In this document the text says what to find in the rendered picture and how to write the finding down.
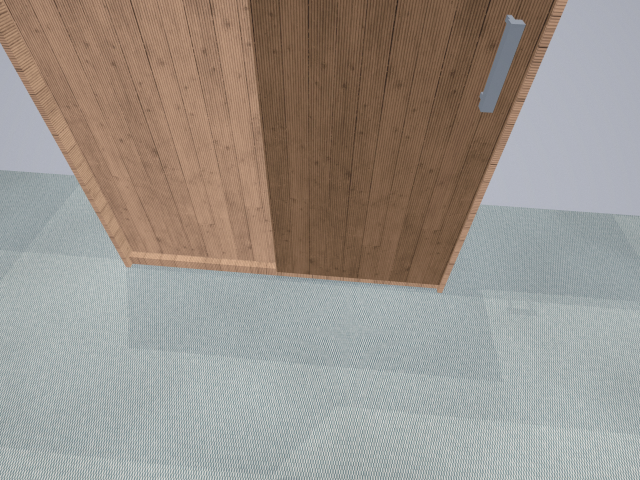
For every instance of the wardrobe door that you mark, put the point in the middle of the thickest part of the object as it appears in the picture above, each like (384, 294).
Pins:
(161, 99)
(375, 147)

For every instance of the handle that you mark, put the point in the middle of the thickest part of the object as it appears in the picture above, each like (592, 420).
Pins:
(502, 62)

